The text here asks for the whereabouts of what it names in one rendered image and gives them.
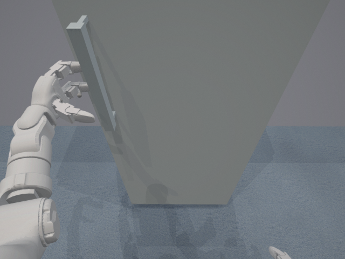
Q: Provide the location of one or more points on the robot left upper arm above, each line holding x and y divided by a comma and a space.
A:
27, 228

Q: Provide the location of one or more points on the fridge door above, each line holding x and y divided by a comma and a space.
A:
193, 84

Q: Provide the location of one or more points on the left robot forearm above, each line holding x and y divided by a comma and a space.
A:
29, 162

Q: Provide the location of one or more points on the right robot hand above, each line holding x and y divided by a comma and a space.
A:
277, 254

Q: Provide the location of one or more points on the handle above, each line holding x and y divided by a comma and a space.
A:
83, 49

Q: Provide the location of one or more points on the left robot hand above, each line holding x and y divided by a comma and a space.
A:
47, 92

